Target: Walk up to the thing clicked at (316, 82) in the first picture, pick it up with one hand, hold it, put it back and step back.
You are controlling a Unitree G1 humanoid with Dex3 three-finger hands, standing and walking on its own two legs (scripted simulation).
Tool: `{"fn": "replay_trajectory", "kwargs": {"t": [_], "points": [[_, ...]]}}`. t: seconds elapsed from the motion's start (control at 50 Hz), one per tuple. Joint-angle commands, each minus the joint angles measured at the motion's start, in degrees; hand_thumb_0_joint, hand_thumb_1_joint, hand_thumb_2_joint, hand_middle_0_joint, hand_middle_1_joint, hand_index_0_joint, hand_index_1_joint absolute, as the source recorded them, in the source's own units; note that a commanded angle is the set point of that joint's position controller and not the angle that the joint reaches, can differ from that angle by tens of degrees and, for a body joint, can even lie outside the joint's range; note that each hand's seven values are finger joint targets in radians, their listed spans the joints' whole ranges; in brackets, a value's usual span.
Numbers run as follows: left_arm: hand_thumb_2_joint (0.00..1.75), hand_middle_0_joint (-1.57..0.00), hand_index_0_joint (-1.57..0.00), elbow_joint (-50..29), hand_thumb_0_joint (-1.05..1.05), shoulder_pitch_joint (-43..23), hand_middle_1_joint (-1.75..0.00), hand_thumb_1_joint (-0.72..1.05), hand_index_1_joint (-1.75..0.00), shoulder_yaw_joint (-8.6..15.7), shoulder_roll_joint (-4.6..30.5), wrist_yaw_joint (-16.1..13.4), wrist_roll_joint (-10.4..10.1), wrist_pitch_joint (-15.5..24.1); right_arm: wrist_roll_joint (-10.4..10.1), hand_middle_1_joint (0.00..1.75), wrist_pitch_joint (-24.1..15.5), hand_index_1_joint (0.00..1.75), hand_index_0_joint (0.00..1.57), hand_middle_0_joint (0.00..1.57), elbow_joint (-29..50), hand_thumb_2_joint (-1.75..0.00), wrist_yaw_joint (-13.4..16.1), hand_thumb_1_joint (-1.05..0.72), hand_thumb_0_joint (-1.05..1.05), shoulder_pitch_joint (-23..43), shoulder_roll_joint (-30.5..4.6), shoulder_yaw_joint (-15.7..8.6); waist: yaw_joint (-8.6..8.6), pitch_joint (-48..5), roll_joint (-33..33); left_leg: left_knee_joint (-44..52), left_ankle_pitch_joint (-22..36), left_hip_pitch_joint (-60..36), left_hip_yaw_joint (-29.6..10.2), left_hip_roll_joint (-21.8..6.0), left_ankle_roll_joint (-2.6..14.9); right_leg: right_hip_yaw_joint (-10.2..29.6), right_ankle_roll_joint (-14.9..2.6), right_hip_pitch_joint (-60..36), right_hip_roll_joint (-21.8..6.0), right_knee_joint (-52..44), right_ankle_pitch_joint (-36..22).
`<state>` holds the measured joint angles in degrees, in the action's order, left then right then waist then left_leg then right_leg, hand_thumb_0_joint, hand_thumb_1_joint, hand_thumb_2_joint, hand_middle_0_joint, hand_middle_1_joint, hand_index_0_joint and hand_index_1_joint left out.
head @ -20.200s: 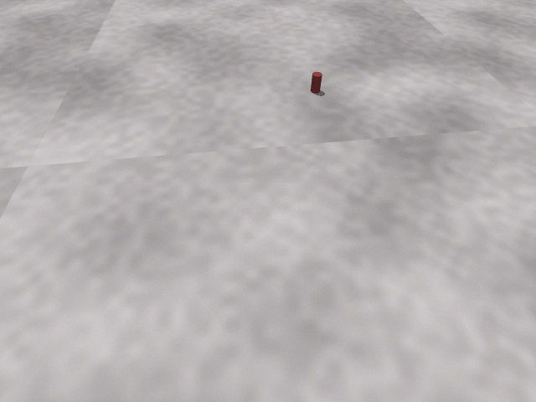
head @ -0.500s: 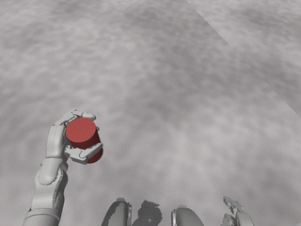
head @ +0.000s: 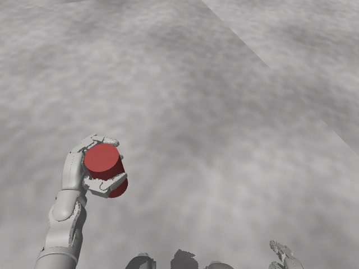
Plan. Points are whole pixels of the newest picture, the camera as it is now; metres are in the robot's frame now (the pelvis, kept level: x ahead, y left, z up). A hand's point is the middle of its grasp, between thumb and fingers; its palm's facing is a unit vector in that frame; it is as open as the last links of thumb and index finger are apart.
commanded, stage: lift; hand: left
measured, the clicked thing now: (108, 172) +0.33 +0.18 +0.01
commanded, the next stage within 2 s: hold in 0.08 s
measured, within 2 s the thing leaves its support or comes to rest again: neither
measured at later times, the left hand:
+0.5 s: hand (106, 162) +0.33 +0.17 +0.05, palm faces +0.04 -1.00 -0.01, open 9.5 cm
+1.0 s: hand (104, 165) +0.32 +0.17 +0.06, palm faces +0.05 -1.00 -0.01, open 9.5 cm
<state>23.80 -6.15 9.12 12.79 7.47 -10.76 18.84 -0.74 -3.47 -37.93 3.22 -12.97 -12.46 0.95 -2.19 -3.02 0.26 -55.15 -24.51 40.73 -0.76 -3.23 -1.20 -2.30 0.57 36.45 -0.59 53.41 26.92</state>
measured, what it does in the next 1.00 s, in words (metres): stands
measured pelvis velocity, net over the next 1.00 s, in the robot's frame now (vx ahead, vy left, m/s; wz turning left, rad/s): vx -0.01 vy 0.00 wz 0.00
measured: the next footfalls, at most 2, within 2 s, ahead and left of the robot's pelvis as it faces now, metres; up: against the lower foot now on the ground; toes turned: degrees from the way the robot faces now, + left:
none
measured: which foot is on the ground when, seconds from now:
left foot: down 0.00-1.00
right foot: down 0.00-1.00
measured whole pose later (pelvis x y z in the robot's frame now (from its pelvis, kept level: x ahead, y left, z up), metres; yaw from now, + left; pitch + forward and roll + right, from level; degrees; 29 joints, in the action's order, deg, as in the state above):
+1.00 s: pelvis -0.01 +0.00 +0.02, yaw +0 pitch +5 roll -1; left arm 27.4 -7.7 8.0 11.6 6.1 -9.8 19.9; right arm -0.5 -2.9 -39.0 2.3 -12.6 -12.1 0.8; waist -1.7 -0.5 0.0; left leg -46.7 -20.5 30.9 0.0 -2.6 -0.8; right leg -1.8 0.9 26.9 -1.0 45.2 22.9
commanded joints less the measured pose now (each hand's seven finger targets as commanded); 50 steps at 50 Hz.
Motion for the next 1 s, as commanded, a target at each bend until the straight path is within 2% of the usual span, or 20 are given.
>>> {"fn": "replay_trajectory", "kwargs": {"t": [0.0, 0.04, 0.1, 0.12, 0.16, 0.18, 0.28, 0.32, 0.4, 0.44, 0.46, 0.58, 0.62, 0.66, 0.7, 0.78, 0.8, 0.82, 0.88, 0.98], "points": [[1.25, -1.22, -1.23, -18.00, 0.00, -20.22, -1.35, 0.29, -1.35, 3.98, 8.66, 0.39, -2.42, 6.57, 0.17, 0.30, -2.02, 0.30, 0.20, 0.20, 6.68, -0.90, 0.79, -0.89, 0.00, 0.24, -7.69, -3.04, 0.00, -19.46, 3.80, 7.31, 16.57, -15.66, 0.61, 2.07, 1.27, 0.74, -0.70, -7.40, 1.18, -8.50, -21.09], [1.25, -1.22, -1.23, -16.61, 0.00, -19.14, -1.36, 0.29, -1.36, 4.33, 8.87, 0.20, -2.07, 6.42, 0.33, 0.30, -1.90, 0.30, 0.20, 0.20, 6.34, -0.90, 0.85, -0.89, 0.00, -0.10, -7.55, -3.09, 0.24, -20.06, 2.31, 7.41, 16.45, -15.41, 0.85, 2.12, 1.49, 1.03, -0.49, -8.69, 1.03, -9.10, -21.83], [1.26, -1.21, -1.23, -17.24, 0.00, -20.27, -1.36, 0.28, -1.36, 3.38, 7.71, 0.17, -2.10, 6.89, 0.30, 0.30, -1.78, 0.30, 0.20, 0.20, 6.66, -0.90, 0.70, -0.89, 0.00, 0.66, -7.49, -3.01, 0.27, -18.20, 3.15, 8.94, 14.23, -15.86, 0.77, 2.20, 1.17, 0.67, -0.73, -8.41, 1.11, -9.85, -19.01], [1.26, -1.23, -1.24, -16.38, 0.00, -19.95, -1.37, 0.29, -1.37, 4.06, 8.33, 0.14, -2.04, 6.90, 0.27, 0.30, -1.86, 0.30, 0.20, 0.20, 6.60, -0.90, 0.64, -0.89, 0.00, 0.84, -7.83, -3.21, 0.61, -17.96, 3.22, 9.34, 13.72, -16.52, 0.76, 2.14, 1.15, 0.68, -0.78, -8.36, 1.10, -10.10, -18.18], [1.27, -1.24, -1.25, -16.98, 0.00, -20.79, -1.39, 0.26, -1.39, 3.59, 7.96, 0.11, -2.16, 7.17, 0.13, 0.30, -1.85, 0.30, 0.20, 0.20, 6.65, -0.90, 0.57, -0.90, 0.00, 0.45, -7.87, -3.28, 0.39, -18.86, 3.62, 9.62, 15.83, -18.23, 0.53, 1.91, 1.04, 0.44, -0.87, -8.50, 1.23, -9.86, -19.69], [1.20, -1.24, -1.25, -17.30, 0.00, -20.54, -1.36, 0.26, -1.36, 4.27, 8.58, 0.13, -2.21, 7.29, 0.33, 0.30, -1.75, 0.30, 0.20, 0.20, 6.22, -0.90, 0.55, -0.91, 0.00, 0.01, -7.61, -3.16, 0.51, -21.02, 4.48, 9.02, 18.39, -19.49, 0.49, 1.86, 1.07, 0.49, -0.80, -9.27, 1.22, -9.67, -21.69], [1.18, -1.22, -1.24, -15.67, 0.00, -18.71, -1.34, 0.29, -1.34, 3.17, 6.99, -0.19, -2.00, 6.73, 0.46, 0.30, -1.55, 0.30, 0.20, 0.20, 5.98, -0.90, 0.32, -0.91, 0.00, -0.52, -7.76, -3.40, 0.33, -20.16, 2.36, 9.41, 21.42, -20.07, 0.47, 1.72, 1.35, 0.36, -0.63, -10.85, 1.38, -10.27, -24.62], [1.18, -1.23, -1.25, -16.99, 0.00, -20.85, -1.35, 0.25, -1.35, 3.55, 8.10, -0.37, -1.69, 7.04, 0.48, 0.30, -1.42, 0.30, 0.20, 0.20, 5.89, -0.90, 0.17, -0.91, 0.00, -0.22, -7.82, -3.41, 0.46, -18.89, 3.53, 9.88, 21.01, -19.94, 0.64, 1.79, 1.30, 0.51, -0.69, -10.57, 1.26, -10.57, -24.20], [1.19, -1.24, -1.26, -15.59, 0.00, -19.77, -1.37, 0.27, -1.36, 2.79, 6.73, -0.57, -1.76, 6.84, 0.27, 0.30, -1.27, 0.30, 0.20, 0.20, 6.48, -0.90, -0.11, -0.91, 0.00, 0.52, -7.84, -3.44, 0.64, -16.67, 3.12, 11.34, 18.48, -19.82, 0.60, 1.74, 1.10, 0.24, -0.84, -10.36, 1.35, -11.38, -21.46], [1.19, -1.23, -1.25, -17.19, 0.00, -21.53, -1.35, 0.27, -1.35, 3.45, 8.01, -0.77, -1.41, 7.22, 0.39, 0.30, -1.21, 0.30, 0.20, 0.20, 6.55, -0.90, -0.12, -0.91, 0.00, 0.84, -7.65, -3.43, 0.71, -17.98, 3.73, 11.68, 17.07, -20.04, 0.82, 1.97, 1.10, 0.44, -0.85, -11.24, 1.22, -12.02, -20.70], [1.18, -1.23, -1.24, -16.02, 0.00, -19.35, -1.35, 0.29, -1.34, 3.28, 7.58, -0.81, -1.32, 6.92, 0.43, 0.30, -1.17, 0.30, 0.20, 0.20, 6.54, -0.90, -0.10, -0.90, 0.00, 0.66, -7.41, -3.36, 0.86, -18.01, 2.97, 11.67, 17.42, -19.83, 0.95, 2.07, 1.20, 0.48, -0.72, -12.23, 1.13, -12.30, -21.32], [1.19, -1.24, -1.26, -16.58, 0.00, -20.14, -1.36, 0.28, -1.36, 2.87, 7.05, -1.13, -1.46, 6.84, 0.26, 0.30, -1.40, 0.30, 0.20, 0.20, 6.55, -0.90, -0.26, -0.91, 0.00, 0.86, -7.73, -3.51, 0.63, -17.93, 2.91, 13.24, 16.91, -21.66, 0.35, 1.74, 0.96, -0.16, -1.00, -12.48, 1.42, -12.64, -20.01], [1.19, -1.24, -1.26, -17.00, 0.00, -22.04, -1.37, 0.25, -1.37, 2.43, 6.96, -1.16, -1.48, 7.08, 0.32, 0.30, -1.45, 0.30, 0.20, 0.20, 6.59, -0.90, -0.27, -0.90, 0.00, 1.49, -7.51, -3.30, 0.35, -15.56, 3.17, 13.48, 15.10, -20.43, 0.81, 2.00, 1.05, 0.31, -0.87, -12.21, 1.20, -13.42, -18.96], [1.19, -1.23, -1.25, -16.01, 0.00, -20.37, -1.36, 0.28, -1.36, 3.18, 7.41, -1.46, -1.25, 6.82, 0.39, 0.30, -1.37, 0.30, 0.20, 0.20, 6.37, -0.90, -0.06, -0.90, 0.00, 1.00, -7.50, -3.32, 0.64, -17.60, 2.15, 13.12, 17.24, -21.00, 1.12, 2.14, 1.27, 0.53, -0.66, -13.95, 1.02, -13.64, -21.52], [1.21, -1.25, -1.26, -15.73, 0.00, -20.28, -1.38, 0.30, -1.37, 0.52, 5.20, -0.96, -1.12, 6.71, 0.35, 0.30, -1.45, 0.30, 0.20, 0.20, 6.49, -0.90, -0.11, -0.90, 0.00, 1.46, -7.44, -3.24, -0.06, -15.54, 2.11, 13.57, 16.33, -21.14, 1.23, 2.18, 1.28, 0.53, -0.65, -12.57, 1.01, -14.14, -20.92], [1.18, -1.23, -1.25, -16.14, 0.00, -23.39, -1.36, 0.28, -1.35, 2.80, 7.70, -1.20, -0.97, 7.30, 0.38, 0.30, -1.53, 0.30, 0.20, 0.20, 5.94, -0.90, -0.21, -0.90, 0.00, 1.90, -7.27, -3.21, 0.62, -14.86, 3.38, 14.53, 12.48, -20.53, 1.05, 2.30, 1.15, 0.37, -0.91, -12.03, 0.91, -14.65, -16.74], [1.18, -1.23, -1.25, -15.26, 0.00, -22.19, -1.37, 0.29, -1.36, 2.37, 6.99, -1.32, -0.94, 7.33, 0.30, 0.30, -1.59, 0.30, 0.20, 0.20, 6.32, -0.90, -0.20, -0.90, 0.00, 2.39, -7.40, -3.19, 0.92, -14.27, 2.99, 14.98, 11.84, -20.63, 1.08, 2.33, 1.08, 0.24, -1.00, -12.40, 0.95, -14.93, -16.02], [1.20, -1.24, -1.26, -15.77, 0.00, -22.40, -1.37, 0.28, -1.37, 3.05, 7.90, -1.39, -0.87, 7.38, 0.52, 0.30, -1.77, 0.30, 0.20, 0.20, 6.20, -0.90, -0.21, -0.90, 0.00, 1.77, -7.49, -3.33, 0.86, -16.37, 2.77, 14.62, 13.25, -21.11, 0.97, 2.23, 1.17, 0.31, -0.86, -13.28, 1.02, -14.64, -17.45], [1.21, -1.25, -1.27, -15.84, 0.00, -22.18, -1.39, 0.27, -1.38, 2.67, 6.95, -1.58, -1.24, 7.30, 0.39, 0.30, -1.62, 0.30, 0.20, 0.20, 6.35, -0.90, -0.04, -0.90, 0.00, 1.97, -7.31, -3.04, 0.71, -16.84, 2.27, 14.20, 15.88, -21.39, 1.54, 2.50, 1.29, 0.73, -0.61, -14.93, 0.80, -15.09, -20.68], [1.22, -1.25, -1.26, -13.31, 0.00, -23.62, -1.38, 0.30, -1.38, 2.17, 6.67, -1.20, -0.93, 8.05, 0.41, 0.30, -1.67, 0.30, 0.20, 0.20, 6.05, -0.90, -0.28, -0.90, 0.00, 2.25, -7.58, -3.33, 0.60, -14.23, 2.33, 15.48, 10.97, -20.40, 1.04, 2.19, 1.15, 0.23, -1.04, -11.97, 1.05, -15.17, -15.24]]}}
